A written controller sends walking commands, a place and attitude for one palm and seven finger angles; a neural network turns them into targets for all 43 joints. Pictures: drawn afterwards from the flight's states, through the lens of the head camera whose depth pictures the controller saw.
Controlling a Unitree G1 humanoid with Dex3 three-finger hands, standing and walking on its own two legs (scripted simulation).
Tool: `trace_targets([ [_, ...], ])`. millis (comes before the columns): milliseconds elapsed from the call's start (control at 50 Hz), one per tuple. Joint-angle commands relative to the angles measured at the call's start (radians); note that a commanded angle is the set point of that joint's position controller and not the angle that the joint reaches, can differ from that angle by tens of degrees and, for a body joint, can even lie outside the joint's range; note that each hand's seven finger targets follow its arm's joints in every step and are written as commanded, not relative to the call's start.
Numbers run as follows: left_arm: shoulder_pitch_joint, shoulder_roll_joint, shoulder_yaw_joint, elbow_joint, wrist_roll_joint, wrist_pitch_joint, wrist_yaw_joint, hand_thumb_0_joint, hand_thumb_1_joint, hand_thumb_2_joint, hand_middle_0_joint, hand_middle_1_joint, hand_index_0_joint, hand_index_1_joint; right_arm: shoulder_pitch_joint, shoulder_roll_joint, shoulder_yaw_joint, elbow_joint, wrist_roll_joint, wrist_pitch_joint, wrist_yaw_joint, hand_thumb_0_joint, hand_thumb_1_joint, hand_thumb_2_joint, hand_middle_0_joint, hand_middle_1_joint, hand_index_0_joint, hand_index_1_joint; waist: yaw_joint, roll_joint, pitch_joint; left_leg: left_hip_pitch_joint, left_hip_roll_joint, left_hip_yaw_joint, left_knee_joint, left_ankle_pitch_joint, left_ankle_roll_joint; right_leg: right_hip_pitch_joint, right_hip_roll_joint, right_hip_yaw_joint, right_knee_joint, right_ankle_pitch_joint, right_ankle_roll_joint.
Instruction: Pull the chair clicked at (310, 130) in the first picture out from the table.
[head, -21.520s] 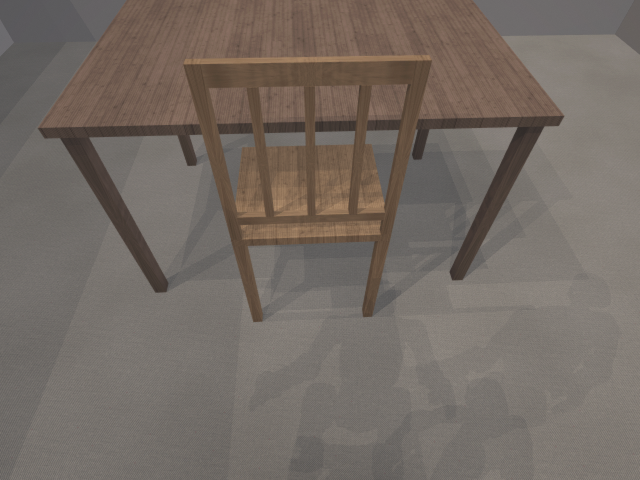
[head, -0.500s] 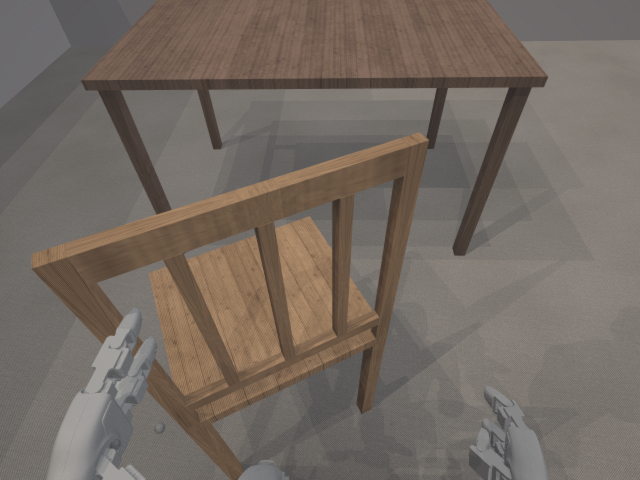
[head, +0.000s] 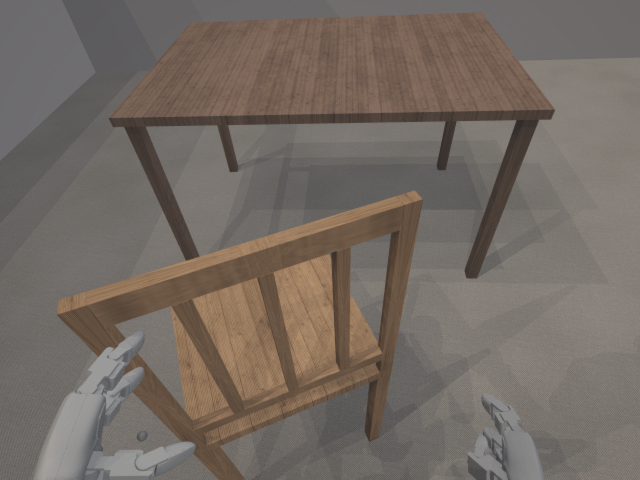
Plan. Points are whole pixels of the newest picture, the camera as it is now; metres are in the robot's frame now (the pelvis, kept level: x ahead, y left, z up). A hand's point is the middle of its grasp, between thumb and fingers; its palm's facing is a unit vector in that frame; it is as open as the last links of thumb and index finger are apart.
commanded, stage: draw the hand back to the body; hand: left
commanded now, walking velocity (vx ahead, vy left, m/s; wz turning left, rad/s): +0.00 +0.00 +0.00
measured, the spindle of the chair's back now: (280, 339) +0.33 +0.10 -0.05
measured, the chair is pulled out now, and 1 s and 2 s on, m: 0.57 0.56 0.56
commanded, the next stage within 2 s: step back with the hand held close in 0.68 s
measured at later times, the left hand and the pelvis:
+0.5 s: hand (103, 398) +0.17 +0.25 +0.09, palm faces +0.33 -0.80 -0.50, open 6.9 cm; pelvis +0.02 -0.01 +0.00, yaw +1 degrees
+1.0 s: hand (93, 400) +0.17 +0.26 +0.09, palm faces +0.26 -0.81 -0.53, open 6.7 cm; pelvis +0.00 -0.01 +0.00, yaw +1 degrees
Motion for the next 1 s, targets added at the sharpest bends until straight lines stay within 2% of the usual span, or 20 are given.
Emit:
trace_targets([
  [0,-0.177,0.183,0.321,-0.346,0.009,-0.124,0.108,0.0,0.393,0.655,-0.13,-0.195,-0.13,-0.195,-0.136,-0.102,-0.03,-0.145,-0.007,-0.077,-0.001,0.0,-0.9,-0.9,0.2,0.3,0.2,0.3,0.02,0.024,-0.117,0.191,-0.015,-0.006,-0.101,0.21,0.051,-0.059,-0.008,-0.01,-0.135,0.32,-0.037],
  [80,-0.235,0.194,0.334,-0.379,0.011,-0.124,0.114,0.0,0.538,0.725,-0.15,-0.225,-0.15,-0.225,-0.135,-0.109,-0.028,-0.135,-0.007,-0.091,0.008,0.0,-0.9,-0.9,0.2,0.3,0.2,0.3,0.016,0.052,-0.117,0.217,-0.018,-0.003,-0.114,0.238,0.05,-0.04,-0.01,-0.007,-0.146,0.344,-0.035],
  [140,-0.263,0.217,0.366,-0.395,0.011,-0.127,0.12,0.0,0.646,0.777,-0.165,-0.247,-0.165,-0.247,-0.136,-0.116,-0.031,-0.128,-0.013,-0.099,0.014,0.0,-0.9,-0.9,0.2,0.3,0.2,0.3,0.021,0.02,-0.139,0.23,-0.016,-0.005,-0.114,0.276,0.053,-0.017,-0.011,-0.011,-0.137,0.388,-0.032],
  [160,-0.27,0.219,0.372,-0.374,0.009,-0.12,0.118,0.0,0.682,0.795,-0.17,-0.255,-0.17,-0.255,-0.147,-0.115,-0.03,-0.121,-0.01,-0.099,0.018,0.0,-0.9,-0.9,0.2,0.3,0.2,0.3,0.021,0.017,-0.115,0.22,-0.02,-0.005,-0.113,0.277,0.05,-0.017,-0.006,-0.005,-0.148,0.393,-0.034],
  [280,-0.352,0.283,0.421,-0.466,0.011,-0.123,0.126,0.0,0.9,0.9,-0.2,-0.3,-0.2,-0.3,-0.144,-0.119,-0.022,-0.119,-0.012,-0.124,0.027,0.0,-0.9,-0.9,0.2,0.3,0.2,0.3,0.026,0.075,-0.164,0.242,-0.027,0.001,-0.11,0.307,0.052,0.017,-0.013,-0.005,-0.14,0.429,-0.032],
  [360,-0.322,0.267,0.414,-0.452,0.014,-0.109,0.122,0.0,0.9,0.9,-0.2,-0.3,-0.2,-0.3,-0.153,-0.121,-0.023,-0.11,-0.014,-0.137,0.038,0.0,-0.9,-0.9,0.2,0.3,0.2,0.3,0.028,0.095,-0.158,0.242,-0.027,-0.001,-0.103,0.346,0.05,0.022,-0.009,-0.009,-0.131,0.464,-0.033],
  [440,-0.347,0.262,0.409,-0.464,0.015,-0.114,0.121,0.0,0.9,0.9,-0.2,-0.3,-0.2,-0.3,-0.142,-0.127,-0.028,-0.114,-0.018,-0.139,0.037,0.0,-0.9,-0.9,0.2,0.3,0.2,0.3,0.023,0.051,-0.159,0.248,-0.023,0.001,-0.097,0.345,0.054,0.013,-0.014,-0.016,-0.126,0.481,-0.027],
  [480,-0.339,0.259,0.405,-0.465,0.019,-0.113,0.119,0.0,0.9,0.9,-0.2,-0.3,-0.2,-0.3,-0.14,-0.124,-0.024,-0.115,-0.016,-0.143,0.038,0.0,-0.9,-0.9,0.2,0.3,0.2,0.3,0.026,0.099,-0.163,0.247,-0.027,0.004,-0.097,0.335,0.053,0.016,-0.016,-0.014,-0.126,0.472,-0.029],
  [620,-0.343,0.269,0.414,-0.461,0.02,-0.115,0.119,0.0,0.9,0.9,-0.2,-0.3,-0.2,-0.3,-0.138,-0.127,-0.028,-0.114,-0.019,-0.144,0.036,0.0,-0.9,-0.9,0.2,0.3,0.2,0.3,0.024,0.046,-0.163,0.237,-0.028,0.007,-0.085,0.334,0.058,0.013,-0.017,-0.017,-0.121,0.498,-0.026],
  [660,-0.328,0.261,0.412,-0.439,0.019,-0.106,0.116,0.0,0.9,0.9,-0.2,-0.3,-0.2,-0.3,-0.155,-0.122,-0.026,-0.109,-0.016,-0.145,0.04,0.0,-0.9,-0.9,0.2,0.3,0.2,0.3,0.026,0.068,-0.142,0.219,-0.03,0.007,-0.086,0.324,0.053,0.014,-0.016,-0.011,-0.128,0.488,-0.028],
  [740,-0.343,0.265,0.414,-0.45,0.019,-0.117,0.116,0.0,0.9,0.9,-0.2,-0.3,-0.2,-0.3,-0.142,-0.124,-0.03,-0.115,-0.019,-0.143,0.037,0.0,-0.9,-0.9,0.2,0.3,0.2,0.3,0.024,0.051,-0.157,0.229,-0.027,0.009,-0.083,0.325,0.059,0.012,-0.021,-0.017,-0.12,0.497,-0.025],
  [780,-0.38,0.258,0.395,-0.47,0.02,-0.118,0.111,0.0,0.9,0.9,-0.2,-0.3,-0.2,-0.3,-0.137,-0.127,-0.021,-0.116,-0.018,-0.145,0.04,0.0,-0.9,-0.9,0.2,0.3,0.2,0.3,0.02,0.082,-0.163,0.229,-0.03,0.007,-0.087,0.309,0.056,0.012,-0.021,-0.016,-0.125,0.472,-0.027],
  [800,-0.544,0.467,0.54,-0.496,-0.01,-0.169,0.09,0.0,0.9,0.9,-0.2,-0.3,-0.2,-0.3,-0.08,-0.148,-0.055,-0.181,0.012,-0.09,0.035,0.0,-0.9,-0.9,0.2,0.3,0.2,0.3,0.004,-0.007,-0.023,0.173,0.013,-0.012,-0.052,0.345,0.072,-0.101,-0.065,0.084,-0.176,0.613,-0.027],
  [820,-0.496,0.373,0.487,-0.417,0.002,-0.161,0.077,0.0,0.9,0.9,-0.2,-0.3,-0.2,-0.3,-0.075,-0.12,-0.048,-0.165,0.003,-0.062,0.039,0.0,-0.9,-0.9,0.2,0.3,0.2,0.3,-0.01,-0.087,-0.027,0.152,0.013,-0.007,-0.034,0.35,0.067,-0.074,-0.079,0.065,-0.169,0.688,-0.027],
  [840,-0.451,0.33,0.457,-0.386,0.003,-0.153,0.071,0.0,0.9,0.9,-0.2,-0.3,-0.2,-0.3,-0.077,-0.121,-0.051,-0.181,0.005,-0.046,0.042,0.0,-0.9,-0.9,0.2,0.3,0.2,0.3,-0.012,-0.11,-0.051,0.152,0.009,0.004,-0.018,0.363,0.065,-0.058,-0.09,0.066,-0.155,0.734,-0.026],
  [860,-0.448,0.33,0.45,-0.423,0.003,-0.158,0.067,0.0,0.9,0.9,-0.2,-0.3,-0.2,-0.3,-0.092,-0.126,-0.051,-0.197,0.009,-0.041,0.043,0.0,-0.9,-0.9,0.2,0.3,0.2,0.3,-0.015,-0.022,-0.094,0.172,0.006,0.001,-0.034,0.381,0.064,-0.045,-0.093,0.073,-0.139,0.739,-0.027],
  [880,-0.389,0.313,0.445,-0.419,0.009,-0.163,0.069,0.0,0.9,0.9,-0.2,-0.3,-0.2,-0.3,-0.084,-0.123,-0.047,-0.201,0.003,-0.029,0.041,0.0,-0.9,-0.9,0.2,0.3,0.2,0.3,-0.01,0.015,-0.121,0.182,0.015,-0.004,-0.045,0.421,0.068,-0.028,-0.089,0.056,-0.123,0.706,-0.022],
  [940,-0.292,0.319,0.459,-0.491,0.013,-0.178,0.083,0.0,0.9,0.9,-0.2,-0.3,-0.2,-0.3,-0.093,-0.133,-0.057,-0.219,-0.002,-0.003,0.042,0.0,-0.9,-0.9,0.2,0.3,0.2,0.3,-0.002,0.076,-0.203,0.205,0.047,-0.026,-0.056,0.552,0.072,-0.004,-0.07,0.044,-0.095,0.61,-0.017],
  [960,-0.241,0.316,0.462,-0.495,0.01,-0.179,0.086,0.0,0.9,0.9,-0.2,-0.3,-0.2,-0.3,-0.105,-0.134,-0.058,-0.22,0.002,0.0,0.044,0.0,-0.9,-0.9,0.2,0.3,0.2,0.3,-0.003,0.122,-0.215,0.201,0.051,-0.033,-0.072,0.547,0.074,0.0,-0.061,0.045,-0.09,0.558,-0.018],
  [980,-0.222,0.318,0.469,-0.527,0.012,-0.185,0.09,0.0,0.9,0.9,-0.2,-0.3,-0.2,-0.3,-0.094,-0.133,-0.057,-0.23,0.0,0.007,0.045,0.0,-0.9,-0.9,0.2,0.3,0.2,0.3,-0.001,0.126,-0.239,0.192,0.063,-0.045,-0.074,0.555,0.075,0.014,-0.057,0.034,-0.082,0.526,-0.016],
])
